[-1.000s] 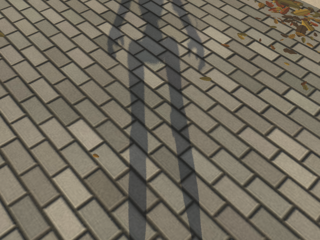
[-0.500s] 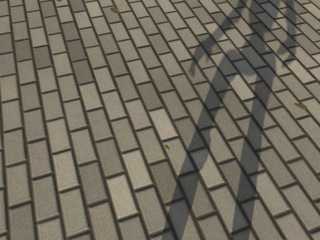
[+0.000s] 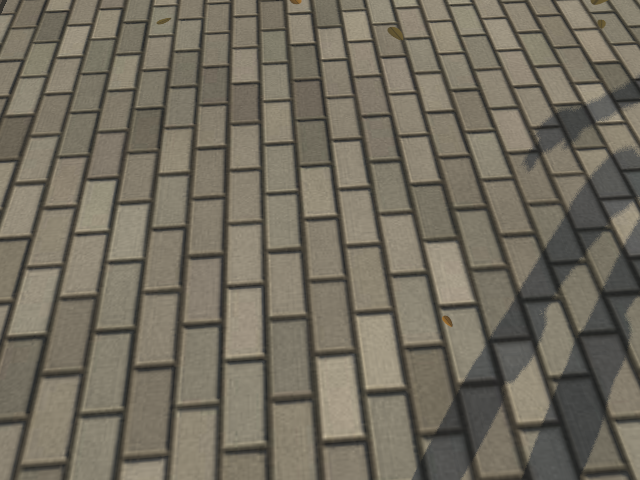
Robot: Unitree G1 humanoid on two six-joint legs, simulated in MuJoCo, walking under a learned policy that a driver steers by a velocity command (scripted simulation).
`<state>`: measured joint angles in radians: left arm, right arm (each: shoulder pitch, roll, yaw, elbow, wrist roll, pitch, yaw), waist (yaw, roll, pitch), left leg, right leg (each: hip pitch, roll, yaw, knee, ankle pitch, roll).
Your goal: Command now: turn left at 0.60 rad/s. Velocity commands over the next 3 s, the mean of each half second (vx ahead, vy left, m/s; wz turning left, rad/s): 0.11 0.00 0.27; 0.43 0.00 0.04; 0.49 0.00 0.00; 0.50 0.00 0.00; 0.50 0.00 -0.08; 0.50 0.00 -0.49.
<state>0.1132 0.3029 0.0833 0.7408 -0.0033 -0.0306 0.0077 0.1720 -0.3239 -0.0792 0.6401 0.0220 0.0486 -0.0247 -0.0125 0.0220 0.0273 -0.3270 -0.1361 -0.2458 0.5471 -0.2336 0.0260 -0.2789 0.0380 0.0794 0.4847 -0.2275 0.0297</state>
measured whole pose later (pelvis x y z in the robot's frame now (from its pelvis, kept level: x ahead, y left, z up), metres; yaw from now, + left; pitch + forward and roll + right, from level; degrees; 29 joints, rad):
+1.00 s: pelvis +0.25 -0.02 +0.01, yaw +6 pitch +1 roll +0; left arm 0.32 0.27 0.04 0.77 0.01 -0.09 -0.03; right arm 0.25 -0.31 -0.05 0.71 0.01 -0.06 0.00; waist 0.03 0.04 0.02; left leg -0.60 0.10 -0.03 1.08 -0.22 0.01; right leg -0.18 0.06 -0.05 0.35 -0.18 -0.08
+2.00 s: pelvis +0.82 +0.02 +0.01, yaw +6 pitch +1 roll +0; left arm 0.25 0.28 0.04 0.76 0.01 -0.08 -0.03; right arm 0.26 -0.31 -0.05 0.81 0.02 -0.08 0.01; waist 0.01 0.04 0.03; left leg -0.46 0.06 -0.03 1.14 -0.34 0.02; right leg -0.30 0.04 -0.05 0.44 -0.16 -0.07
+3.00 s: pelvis +1.36 +0.05 -0.01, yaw -14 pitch +1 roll +1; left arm 0.15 0.29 0.08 0.70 -0.02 -0.04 -0.04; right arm 0.24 -0.30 -0.06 0.86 0.02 -0.08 0.00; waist -0.01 0.00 0.08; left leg -0.24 0.04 0.03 1.15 -0.49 -0.01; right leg -0.45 0.05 -0.04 0.62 -0.20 -0.10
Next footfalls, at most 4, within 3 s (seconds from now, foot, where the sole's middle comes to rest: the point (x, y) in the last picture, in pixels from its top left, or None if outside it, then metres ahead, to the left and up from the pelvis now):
0.36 left None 0.00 0.14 -0.77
0.78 right None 0.30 -0.10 -0.77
1.32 left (261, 415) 0.60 0.16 -0.77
1.84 right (355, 291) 0.92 -0.06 -0.77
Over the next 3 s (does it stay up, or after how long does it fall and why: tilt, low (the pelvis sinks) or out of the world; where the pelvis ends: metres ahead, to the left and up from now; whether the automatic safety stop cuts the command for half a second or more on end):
stays up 1.36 0.05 -0.01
